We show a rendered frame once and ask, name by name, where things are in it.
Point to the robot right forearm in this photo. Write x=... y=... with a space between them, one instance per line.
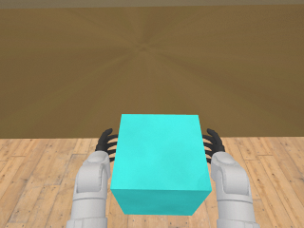
x=233 y=192

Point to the left robot hand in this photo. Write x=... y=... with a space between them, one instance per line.
x=104 y=144

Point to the robot left forearm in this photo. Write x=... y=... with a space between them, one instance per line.
x=90 y=193

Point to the right robot hand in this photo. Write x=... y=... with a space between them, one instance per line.
x=215 y=145

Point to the carton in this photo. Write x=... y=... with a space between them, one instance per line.
x=160 y=166

